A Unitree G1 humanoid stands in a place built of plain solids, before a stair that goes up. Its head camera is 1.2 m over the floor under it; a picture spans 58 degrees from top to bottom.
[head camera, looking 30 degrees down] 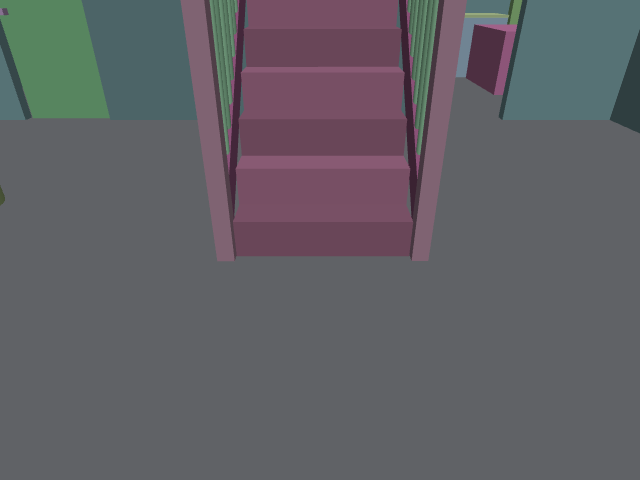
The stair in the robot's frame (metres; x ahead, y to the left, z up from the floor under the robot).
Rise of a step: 0.20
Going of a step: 0.20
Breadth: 0.90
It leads straight ahead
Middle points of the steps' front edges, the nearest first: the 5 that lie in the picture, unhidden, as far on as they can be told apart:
1.91 -0.02 0.20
2.11 -0.02 0.40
2.31 -0.02 0.61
2.52 -0.02 0.81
2.72 -0.02 1.01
